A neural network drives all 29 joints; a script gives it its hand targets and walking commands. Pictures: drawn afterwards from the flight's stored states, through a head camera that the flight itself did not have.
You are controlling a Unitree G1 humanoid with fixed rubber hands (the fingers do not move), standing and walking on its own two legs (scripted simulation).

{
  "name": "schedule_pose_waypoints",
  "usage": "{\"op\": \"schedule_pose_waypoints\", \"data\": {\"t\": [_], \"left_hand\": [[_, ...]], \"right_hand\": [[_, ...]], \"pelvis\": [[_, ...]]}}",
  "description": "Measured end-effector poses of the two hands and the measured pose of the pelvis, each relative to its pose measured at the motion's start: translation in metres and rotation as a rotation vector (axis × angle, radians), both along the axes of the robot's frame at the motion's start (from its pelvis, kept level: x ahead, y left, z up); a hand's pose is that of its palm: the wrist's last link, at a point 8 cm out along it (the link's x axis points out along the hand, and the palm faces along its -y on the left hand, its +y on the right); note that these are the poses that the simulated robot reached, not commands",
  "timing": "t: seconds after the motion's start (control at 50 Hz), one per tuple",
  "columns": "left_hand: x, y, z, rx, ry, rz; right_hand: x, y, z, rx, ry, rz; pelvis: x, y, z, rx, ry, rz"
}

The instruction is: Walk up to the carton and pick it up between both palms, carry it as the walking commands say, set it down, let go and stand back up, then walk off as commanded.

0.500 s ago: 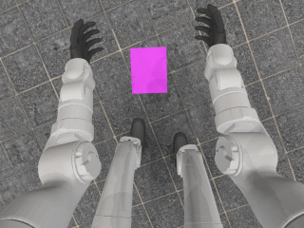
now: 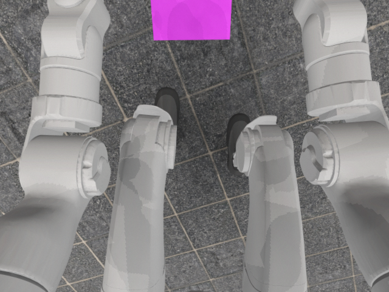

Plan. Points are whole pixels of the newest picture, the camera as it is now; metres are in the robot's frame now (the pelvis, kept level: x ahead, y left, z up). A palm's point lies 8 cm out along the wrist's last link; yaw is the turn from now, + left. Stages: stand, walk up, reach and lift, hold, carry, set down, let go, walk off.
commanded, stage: reach and lift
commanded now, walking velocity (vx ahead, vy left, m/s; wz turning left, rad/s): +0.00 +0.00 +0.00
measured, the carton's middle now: out of the picture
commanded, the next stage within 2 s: none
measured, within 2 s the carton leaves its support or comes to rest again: neither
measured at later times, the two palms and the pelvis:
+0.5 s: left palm out of the picture +0.50 +0.20 -0.31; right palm out of the picture +0.54 -0.09 -0.31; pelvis -0.02 -0.01 -0.11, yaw +0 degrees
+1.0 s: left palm out of the picture +0.52 +0.21 -0.34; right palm out of the picture +0.55 -0.09 -0.35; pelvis +0.00 -0.01 -0.15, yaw +0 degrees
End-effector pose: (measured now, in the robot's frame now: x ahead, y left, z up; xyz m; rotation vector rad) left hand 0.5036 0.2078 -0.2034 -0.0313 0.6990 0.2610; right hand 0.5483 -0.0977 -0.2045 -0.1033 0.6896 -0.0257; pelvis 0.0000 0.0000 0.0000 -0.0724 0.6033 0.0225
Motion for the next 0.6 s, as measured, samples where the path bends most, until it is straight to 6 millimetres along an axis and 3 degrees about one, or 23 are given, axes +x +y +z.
{"op": "schedule_pose_waypoints", "data": {"t": [0.12, 0.22, 0.4, 0.48, 0.6], "left_hand": [[0.011, -0.008, -0.01, -0.033, -0.029, -0.008], [0.011, -0.007, -0.03, -0.024, 0.005, -0.008], [-0.006, -0.007, -0.089, -0.022, 0.065, -0.008], [-0.002, -0.008, -0.108, -0.009, 0.083, -0.02], [0.013, -0.011, -0.12, 0.012, 0.096, -0.037]], "right_hand": [[0.001, -0.005, -0.007, -0.036, -0.008, 0.034], [0.009, -0.004, -0.016, -0.007, -0.002, 0.03], [-0.003, 0.008, -0.077, 0.008, 0.069, 0.061], [-0.005, 0.006, -0.099, 0.003, 0.084, 0.063], [0.002, -0.008, -0.121, 0.013, 0.076, 0.062]], "pelvis": [[-0.003, 0.001, -0.033, 0.004, -0.04, -0.004], [-0.014, -0.002, -0.056, 0.014, -0.055, -0.01], [-0.024, -0.011, -0.095, 0.028, -0.037, -0.013], [-0.02, -0.012, -0.109, 0.03, -0.028, -0.022], [-0.01, -0.011, -0.122, 0.045, -0.017, -0.035]]}}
